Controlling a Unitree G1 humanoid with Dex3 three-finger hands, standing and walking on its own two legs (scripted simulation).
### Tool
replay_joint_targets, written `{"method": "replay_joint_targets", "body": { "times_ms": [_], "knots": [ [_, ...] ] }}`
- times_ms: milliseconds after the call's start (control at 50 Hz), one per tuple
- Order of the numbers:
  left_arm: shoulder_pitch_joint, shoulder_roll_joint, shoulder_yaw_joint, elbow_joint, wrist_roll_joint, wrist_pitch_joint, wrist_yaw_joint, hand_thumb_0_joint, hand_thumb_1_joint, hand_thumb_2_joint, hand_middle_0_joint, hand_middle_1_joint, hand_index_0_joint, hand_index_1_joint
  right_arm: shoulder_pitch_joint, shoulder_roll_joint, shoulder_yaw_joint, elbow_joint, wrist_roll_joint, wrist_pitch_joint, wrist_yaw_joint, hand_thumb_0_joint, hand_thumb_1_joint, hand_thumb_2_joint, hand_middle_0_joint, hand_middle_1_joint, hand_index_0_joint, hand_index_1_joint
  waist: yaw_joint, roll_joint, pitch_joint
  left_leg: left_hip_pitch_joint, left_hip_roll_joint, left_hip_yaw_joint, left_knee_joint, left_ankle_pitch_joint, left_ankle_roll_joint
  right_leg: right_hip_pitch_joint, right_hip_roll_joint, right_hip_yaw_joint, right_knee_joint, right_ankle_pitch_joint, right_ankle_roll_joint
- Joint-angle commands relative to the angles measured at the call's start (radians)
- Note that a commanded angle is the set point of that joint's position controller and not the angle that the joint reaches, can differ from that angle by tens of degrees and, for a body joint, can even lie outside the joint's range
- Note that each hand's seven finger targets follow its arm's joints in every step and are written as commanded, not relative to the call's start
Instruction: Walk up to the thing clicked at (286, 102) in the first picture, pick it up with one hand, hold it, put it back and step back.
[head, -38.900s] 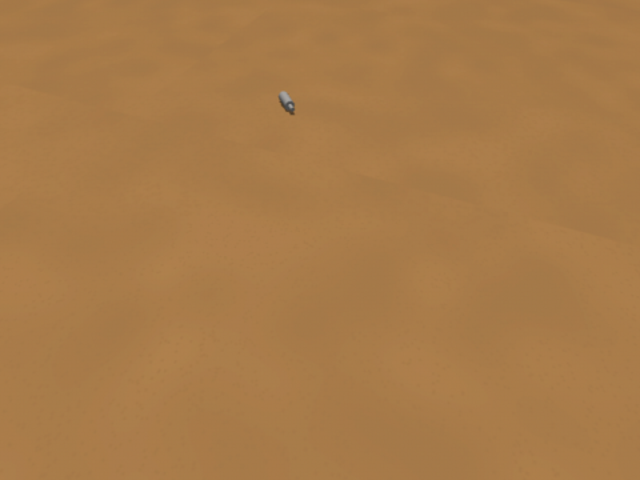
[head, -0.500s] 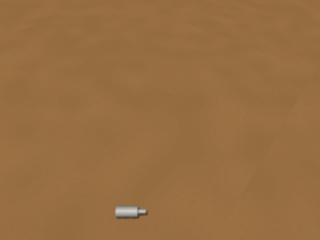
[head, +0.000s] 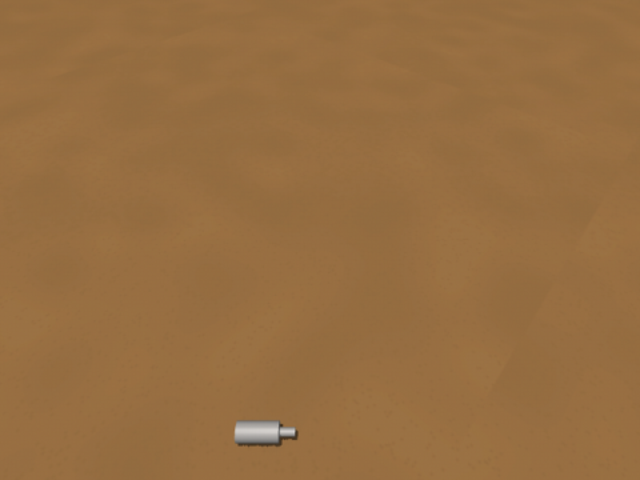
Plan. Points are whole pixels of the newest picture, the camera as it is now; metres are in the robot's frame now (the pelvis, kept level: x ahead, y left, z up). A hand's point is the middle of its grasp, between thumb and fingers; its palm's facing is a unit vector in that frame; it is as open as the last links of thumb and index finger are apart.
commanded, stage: stand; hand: left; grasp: from above
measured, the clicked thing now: (266, 431) +0.38 +0.15 -0.75
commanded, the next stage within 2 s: step back in 1.60 s
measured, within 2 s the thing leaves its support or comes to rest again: neither
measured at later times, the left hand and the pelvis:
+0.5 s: hand out of the picture +0.07 +0.24 -0.16, palm faces +0.03 -0.94 -0.33, open 7.4 cm; pelvis +0.01 +0.00 +0.00, yaw +0 degrees
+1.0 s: hand out of the picture +0.08 +0.24 -0.16, palm faces +0.02 -0.94 -0.34, open 7.4 cm; pelvis +0.01 -0.01 +0.00, yaw -1 degrees
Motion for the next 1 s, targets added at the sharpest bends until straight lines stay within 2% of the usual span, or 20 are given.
{"method": "replay_joint_targets", "body": {
  "times_ms": [0, 100, 240, 440, 620, 880, 980],
  "knots": [
    [-0.035, 0.196, 0.029, -0.045, 0.001, -0.023, 0.009, 0.0, 0.899, 0.9, -0.2, -0.3, -0.2, -0.3, -0.035, -0.188, -0.032, -0.054, 0.0, -0.021, -0.01, 0.0, -0.9, -0.9, 0.2, 0.3, 0.2, 0.3, -0.006, -0.007, -0.024, -0.033, 0.087, -0.081, -0.086, 0.099, 0.038, -0.001, -0.092, 0.081, -0.086, 0.077, -0.026],
    [-0.042, 0.202, 0.028, -0.032, -0.002, -0.022, 0.006, 0.0, 0.899, 0.9, -0.2, -0.3, -0.2, -0.3, -0.038, -0.193, -0.026, -0.045, 0.002, -0.021, -0.01, 0.0, -0.9, -0.9, 0.2, 0.3, 0.2, 0.3, -0.006, 0.002, -0.03, -0.031, 0.09, -0.08, -0.091, 0.092, 0.04, 0.012, -0.095, 0.082, -0.088, 0.085, -0.025],
    [-0.07, 0.213, 0.028, -0.039, -0.005, -0.023, 0.003, 0.0, 0.899, 0.9, -0.2, -0.3, -0.2, -0.3, -0.042, -0.208, -0.021, -0.038, 0.002, -0.027, -0.01, 0.0, -0.9, -0.9, 0.2, 0.3, 0.2, 0.3, -0.01, 0.008, -0.05, -0.02, 0.095, -0.07, -0.092, 0.173, 0.036, 0.025, -0.098, 0.082, -0.083, 0.149, -0.025],
    [-0.076, 0.221, 0.025, -0.033, -0.005, -0.024, -0.001, 0.0, 0.899, 0.9, -0.2, -0.3, -0.2, -0.3, -0.06, -0.219, -0.018, -0.034, 0.006, -0.027, -0.007, 0.0, -0.9, -0.9, 0.2, 0.3, 0.2, 0.3, -0.012, -0.016, -0.057, -0.009, 0.101, -0.073, -0.099, 0.153, 0.035, 0.022, -0.1, 0.079, -0.09, 0.118, -0.025],
    [-0.081, 0.226, 0.025, -0.037, -0.009, -0.029, -0.003, 0.0, 0.899, 0.9, -0.2, -0.3, -0.2, -0.3, -0.07, -0.225, -0.018, -0.033, 0.006, -0.026, -0.003, 0.0, -0.9, -0.9, 0.2, 0.3, 0.2, 0.3, -0.015, -0.007, -0.073, 0.005, 0.104, -0.063, -0.087, 0.185, 0.038, 0.025, -0.105, 0.083, -0.092, 0.174, -0.027],
    [-0.09, 0.239, 0.025, -0.048, -0.011, -0.031, -0.008, 0.0, 0.899, 0.9, -0.2, -0.3, -0.2, -0.3, -0.078, -0.238, -0.017, -0.035, 0.006, -0.028, -0.003, 0.0, -0.9, -0.9, 0.2, 0.3, 0.2, 0.3, -0.016, -0.007, -0.08, 0.007, 0.111, -0.06, -0.094, 0.19, 0.035, 0.027, -0.108, 0.091, -0.09, 0.173, -0.031],
    [-0.09, 0.242, 0.024, -0.05, -0.011, -0.032, -0.007, 0.0, 0.899, 0.9, -0.2, -0.3, -0.2, -0.3, -0.08, -0.235, -0.017, -0.035, 0.008, -0.028, -0.001, 0.0, -0.9, -0.9, 0.2, 0.3, 0.2, 0.3, -0.017, -0.016, -0.09, 0.023, 0.112, -0.06, -0.089, 0.232, 0.034, 0.029, -0.106, 0.081, -0.083, 0.214, -0.032]
  ]
}}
